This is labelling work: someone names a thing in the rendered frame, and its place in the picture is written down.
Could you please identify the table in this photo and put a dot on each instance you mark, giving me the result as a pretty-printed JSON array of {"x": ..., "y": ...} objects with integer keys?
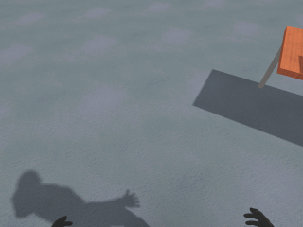
[{"x": 289, "y": 57}]

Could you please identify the left robot hand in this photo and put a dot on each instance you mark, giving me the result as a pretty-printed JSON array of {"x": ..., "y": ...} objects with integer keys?
[{"x": 61, "y": 222}]

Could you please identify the right robot hand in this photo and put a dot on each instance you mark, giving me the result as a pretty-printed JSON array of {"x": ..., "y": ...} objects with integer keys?
[{"x": 256, "y": 214}]

